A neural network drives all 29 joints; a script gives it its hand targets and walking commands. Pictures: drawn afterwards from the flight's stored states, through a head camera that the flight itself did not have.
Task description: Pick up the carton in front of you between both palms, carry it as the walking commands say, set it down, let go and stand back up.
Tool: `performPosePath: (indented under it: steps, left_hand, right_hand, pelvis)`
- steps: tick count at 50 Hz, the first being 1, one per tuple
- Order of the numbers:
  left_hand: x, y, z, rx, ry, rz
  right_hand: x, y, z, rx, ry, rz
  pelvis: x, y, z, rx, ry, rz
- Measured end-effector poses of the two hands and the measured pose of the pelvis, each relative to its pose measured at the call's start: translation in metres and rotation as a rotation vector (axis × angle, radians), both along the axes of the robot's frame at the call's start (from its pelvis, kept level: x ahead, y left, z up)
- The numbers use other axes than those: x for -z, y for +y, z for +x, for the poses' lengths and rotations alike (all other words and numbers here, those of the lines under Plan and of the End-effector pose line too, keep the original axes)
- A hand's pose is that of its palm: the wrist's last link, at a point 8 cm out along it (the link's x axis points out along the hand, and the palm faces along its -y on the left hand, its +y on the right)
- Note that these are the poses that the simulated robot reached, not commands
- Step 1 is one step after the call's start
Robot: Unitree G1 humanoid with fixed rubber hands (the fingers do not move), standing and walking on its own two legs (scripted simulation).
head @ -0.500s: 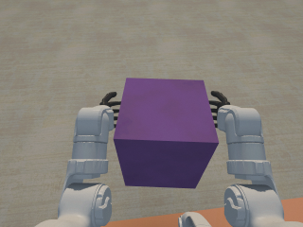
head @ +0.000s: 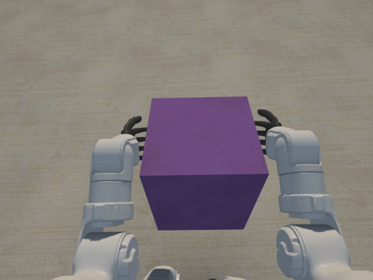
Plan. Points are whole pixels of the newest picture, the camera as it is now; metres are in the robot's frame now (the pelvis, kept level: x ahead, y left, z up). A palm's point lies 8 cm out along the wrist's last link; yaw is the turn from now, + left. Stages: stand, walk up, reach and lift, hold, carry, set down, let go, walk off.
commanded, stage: carry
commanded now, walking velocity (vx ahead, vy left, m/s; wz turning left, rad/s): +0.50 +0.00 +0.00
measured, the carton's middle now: (200, 167) +0.35 +0.01 +0.01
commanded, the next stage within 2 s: none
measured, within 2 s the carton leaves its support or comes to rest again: neither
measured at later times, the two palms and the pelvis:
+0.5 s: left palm (139, 60) +0.64 +0.18 +0.11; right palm (247, 58) +0.63 -0.12 +0.11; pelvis +0.31 +0.04 +0.01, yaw -3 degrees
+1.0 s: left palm (167, 25) +0.88 +0.12 +0.09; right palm (252, 23) +0.88 -0.18 +0.08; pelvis +0.62 -0.03 +0.01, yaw +1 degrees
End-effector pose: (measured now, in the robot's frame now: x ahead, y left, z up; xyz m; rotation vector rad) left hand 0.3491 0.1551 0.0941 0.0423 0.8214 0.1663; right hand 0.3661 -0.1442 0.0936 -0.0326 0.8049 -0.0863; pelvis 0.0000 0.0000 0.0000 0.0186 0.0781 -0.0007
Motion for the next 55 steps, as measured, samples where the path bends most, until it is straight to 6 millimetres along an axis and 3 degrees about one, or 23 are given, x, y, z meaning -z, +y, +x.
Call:
performPosePath:
  steps: [7, 15, 21, 25, 29, 33, 38, 45, 49, 55]
  left_hand:
    - [-0.015, 0.003, 0.073, -0.021, -0.056, -0.010]
    - [-0.045, 0.008, 0.183, 0.013, -0.151, -0.017]
    - [-0.028, 0.021, 0.264, 0.037, -0.134, -0.058]
    - [-0.011, 0.022, 0.295, 0.049, -0.043, -0.079]
    - [-0.007, 0.018, 0.321, 0.037, -0.037, -0.113]
    - [-0.011, 0.013, 0.349, 0.010, -0.090, -0.140]
    - [-0.013, 0.003, 0.397, 0.023, -0.129, -0.100]
    - [0.000, -0.027, 0.487, 0.010, -0.153, -0.051]
    - [0.008, -0.035, 0.520, -0.013, -0.067, -0.037]
    - [-0.006, -0.038, 0.575, -0.038, -0.074, -0.036]
  right_hand:
    - [-0.013, 0.003, 0.073, 0.009, -0.054, 0.022]
    - [-0.042, 0.007, 0.171, 0.051, -0.149, 0.026]
    - [-0.035, 0.021, 0.243, 0.083, -0.133, -0.009]
    - [-0.018, 0.022, 0.263, 0.129, -0.043, -0.002]
    - [-0.015, 0.018, 0.283, 0.184, -0.039, 0.026]
    - [-0.022, 0.013, 0.313, 0.207, -0.093, 0.044]
    - [-0.024, 0.003, 0.369, 0.156, -0.128, 0.025]
    - [0.002, -0.027, 0.466, 0.121, -0.149, 0.056]
    - [0.013, -0.035, 0.506, 0.098, -0.062, 0.061]
    - [-0.001, -0.038, 0.570, 0.071, -0.069, 0.062]
  pelvis:
    - [-0.012, -0.001, 0.070, 0.002, 0.016, 0.012]
    - [-0.009, 0.017, 0.176, 0.014, 0.022, 0.004]
    - [0.007, 0.035, 0.264, 0.039, 0.004, 0.005]
    - [-0.007, 0.042, 0.306, 0.053, 0.003, -0.020]
    - [-0.020, 0.043, 0.350, 0.051, 0.007, -0.044]
    - [-0.024, 0.037, 0.399, 0.043, 0.009, -0.054]
    - [-0.019, 0.021, 0.467, 0.038, 0.000, -0.047]
    - [0.009, -0.013, 0.570, 0.010, -0.028, -0.045]
    - [-0.002, -0.026, 0.608, -0.012, -0.026, -0.025]
    - [-0.019, -0.035, 0.668, -0.007, -0.019, -0.002]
